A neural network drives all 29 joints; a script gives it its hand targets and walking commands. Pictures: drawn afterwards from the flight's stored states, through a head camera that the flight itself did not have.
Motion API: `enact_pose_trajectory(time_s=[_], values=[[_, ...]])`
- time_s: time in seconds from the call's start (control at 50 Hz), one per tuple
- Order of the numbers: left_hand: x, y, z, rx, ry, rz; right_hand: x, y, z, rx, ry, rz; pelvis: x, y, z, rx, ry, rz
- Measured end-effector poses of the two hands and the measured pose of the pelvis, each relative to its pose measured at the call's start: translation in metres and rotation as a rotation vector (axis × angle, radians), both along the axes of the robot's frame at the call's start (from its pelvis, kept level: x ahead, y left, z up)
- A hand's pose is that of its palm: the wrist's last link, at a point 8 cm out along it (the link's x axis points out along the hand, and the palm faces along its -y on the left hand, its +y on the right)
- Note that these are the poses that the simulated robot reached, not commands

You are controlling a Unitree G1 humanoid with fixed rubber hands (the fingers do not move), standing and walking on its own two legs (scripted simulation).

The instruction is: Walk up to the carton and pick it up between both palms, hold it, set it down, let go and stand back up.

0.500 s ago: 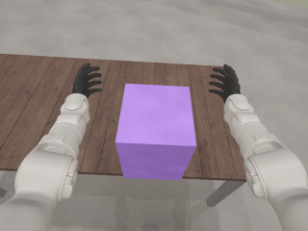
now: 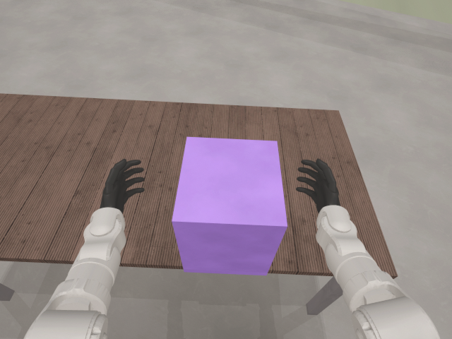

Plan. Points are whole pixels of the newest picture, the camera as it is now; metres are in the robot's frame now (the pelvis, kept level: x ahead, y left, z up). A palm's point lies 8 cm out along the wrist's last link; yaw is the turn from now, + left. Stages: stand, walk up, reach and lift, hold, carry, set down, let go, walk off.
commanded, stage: set down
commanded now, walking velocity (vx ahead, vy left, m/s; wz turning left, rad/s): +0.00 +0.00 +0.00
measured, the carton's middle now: (228, 209) +0.41 +0.00 -0.08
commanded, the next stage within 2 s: none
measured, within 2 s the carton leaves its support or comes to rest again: neither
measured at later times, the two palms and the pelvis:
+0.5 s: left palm (107, 252) +0.28 +0.22 -0.01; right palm (330, 249) +0.29 -0.19 -0.01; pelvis +0.01 +0.01 +0.00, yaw +0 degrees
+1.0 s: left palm (106, 298) +0.22 +0.22 -0.06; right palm (336, 299) +0.21 -0.19 -0.06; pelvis +0.01 +0.00 -0.01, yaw +0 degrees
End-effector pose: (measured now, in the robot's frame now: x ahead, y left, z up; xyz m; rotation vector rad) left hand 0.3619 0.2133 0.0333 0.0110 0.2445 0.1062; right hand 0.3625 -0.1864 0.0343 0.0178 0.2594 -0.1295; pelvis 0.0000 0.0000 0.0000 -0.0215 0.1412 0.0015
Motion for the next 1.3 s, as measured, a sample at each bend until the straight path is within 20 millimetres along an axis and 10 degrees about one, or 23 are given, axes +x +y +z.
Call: enact_pose_trajectory(time_s=[0.86, 1.3], values=[[-0.135, 0.006, -0.081, 0.012, 0.059, 0.022, -0.143, -0.006, -0.082, -0.032, 0.067, 0.011, 0.009, 0.004, -0.007, 0.009, -0.154, -0.002], [-0.152, 0.007, -0.094, 0.052, 0.284, -0.008, -0.162, -0.015, -0.091, -0.078, 0.215, 0.023, 0.026, 0.002, 0.002, 0.015, -0.232, -0.018]])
